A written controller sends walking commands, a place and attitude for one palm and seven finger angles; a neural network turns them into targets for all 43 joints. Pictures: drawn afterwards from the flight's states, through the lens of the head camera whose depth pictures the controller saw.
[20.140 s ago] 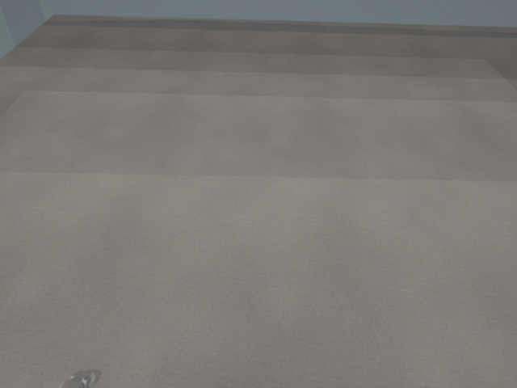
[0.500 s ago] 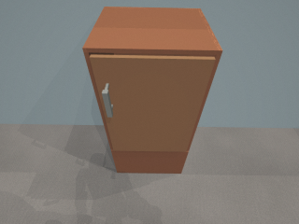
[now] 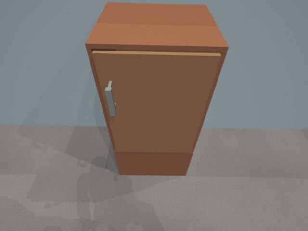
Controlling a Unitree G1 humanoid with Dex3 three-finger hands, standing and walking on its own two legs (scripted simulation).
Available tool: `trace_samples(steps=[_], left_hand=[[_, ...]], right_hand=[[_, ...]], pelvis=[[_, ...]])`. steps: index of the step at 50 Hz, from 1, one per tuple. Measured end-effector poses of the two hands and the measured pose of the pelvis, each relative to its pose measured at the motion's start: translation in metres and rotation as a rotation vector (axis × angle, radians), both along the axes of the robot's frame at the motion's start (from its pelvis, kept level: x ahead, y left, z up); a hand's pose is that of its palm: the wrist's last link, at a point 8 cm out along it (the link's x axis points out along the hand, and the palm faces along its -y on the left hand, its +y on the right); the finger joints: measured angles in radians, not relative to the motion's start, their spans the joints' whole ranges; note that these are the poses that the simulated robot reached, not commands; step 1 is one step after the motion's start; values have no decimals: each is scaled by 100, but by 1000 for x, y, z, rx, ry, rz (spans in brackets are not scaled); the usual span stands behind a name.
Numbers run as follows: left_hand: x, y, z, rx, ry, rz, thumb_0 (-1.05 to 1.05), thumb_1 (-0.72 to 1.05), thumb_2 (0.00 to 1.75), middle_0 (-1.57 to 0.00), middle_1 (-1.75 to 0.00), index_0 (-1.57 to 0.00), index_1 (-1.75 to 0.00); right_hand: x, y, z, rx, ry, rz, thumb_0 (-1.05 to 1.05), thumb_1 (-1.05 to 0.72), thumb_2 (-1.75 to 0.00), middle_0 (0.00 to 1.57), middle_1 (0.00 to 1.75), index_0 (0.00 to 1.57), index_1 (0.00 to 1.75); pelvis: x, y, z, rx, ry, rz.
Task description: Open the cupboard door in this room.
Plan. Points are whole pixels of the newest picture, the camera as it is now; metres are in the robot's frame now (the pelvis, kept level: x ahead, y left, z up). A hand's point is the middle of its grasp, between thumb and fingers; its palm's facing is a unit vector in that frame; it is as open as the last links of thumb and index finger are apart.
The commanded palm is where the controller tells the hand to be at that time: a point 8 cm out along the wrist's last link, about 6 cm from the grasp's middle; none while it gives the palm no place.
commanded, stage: look again from close up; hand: left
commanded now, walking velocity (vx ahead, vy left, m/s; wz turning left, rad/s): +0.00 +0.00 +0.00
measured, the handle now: (111, 98) +0.56 +0.17 +0.00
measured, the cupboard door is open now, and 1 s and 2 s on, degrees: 0 0 0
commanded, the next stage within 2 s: raise the hand with hooked fingers in 0.40 s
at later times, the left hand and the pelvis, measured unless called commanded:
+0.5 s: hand out of the picture +0.03 +0.17 -0.17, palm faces -0.01 -0.98 -0.18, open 7.4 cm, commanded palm +0.12 +0.22 -0.07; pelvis +0.03 +0.01 +0.00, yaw -1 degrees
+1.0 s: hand (84, 220) +0.17 +0.19 -0.06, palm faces +0.14 -0.99 -0.04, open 9.0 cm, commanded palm +0.16 +0.24 -0.04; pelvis +0.01 -0.04 -0.09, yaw +2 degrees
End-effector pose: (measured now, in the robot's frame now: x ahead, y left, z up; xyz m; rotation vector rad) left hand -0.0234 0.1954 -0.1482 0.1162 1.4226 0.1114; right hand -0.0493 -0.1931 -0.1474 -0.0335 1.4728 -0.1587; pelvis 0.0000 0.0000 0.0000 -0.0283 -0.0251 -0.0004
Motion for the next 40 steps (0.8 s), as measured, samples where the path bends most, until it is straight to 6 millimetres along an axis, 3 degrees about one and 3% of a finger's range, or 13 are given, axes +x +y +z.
trace_samples(steps=[11,26,28,30,33,35,37,40], left_hand=[[30,35,7,61,-75,1,0,91,90,-20,-30,-19,-30],[51,28,6,37,-48,-24,0,91,90,-20,-30,-19,-30],[78,38,23,70,-184,65,2,93,90,-20,-30,-20,-31],[120,47,59,126,-462,95,3,94,90,-20,-30,-20,-31],[180,47,113,140,-844,102,3,91,88,-20,-32,-20,-33],[210,42,136,107,-1062,77,3,87,87,-20,-34,-20,-35],[227,34,144,41,-1239,35,2,83,86,-20,-36,-20,-37],[228,21,132,-57,-1386,-78,1,76,83,-21,-40,-20,-41]], right_hand=[[47,-7,-1,-35,-99,57,2,-93,-89,20,30,20,30],[94,-29,12,-90,-152,82,1,-92,-89,20,30,20,30],[106,-33,19,-113,-240,81,1,-92,-89,20,30,20,30],[126,-37,27,-137,-384,81,1,-92,-89,20,30,20,30],[162,-46,35,-156,-569,116,1,-92,-89,20,30,20,30],[187,-53,39,-164,-665,139,1,-91,-89,21,30,20,30],[211,-61,42,-176,-745,163,1,-91,-89,21,30,20,30],[245,-74,44,-195,-849,204,1,-91,-89,21,30,20,30]], pelvis=[[9,12,-1,22,12,-6],[27,7,4,24,15,-19],[28,5,2,27,19,-10],[30,2,0,43,32,3],[29,0,-6,36,61,37],[26,-4,-14,30,102,39],[22,-10,-25,31,153,27],[16,-20,-47,31,212,17]])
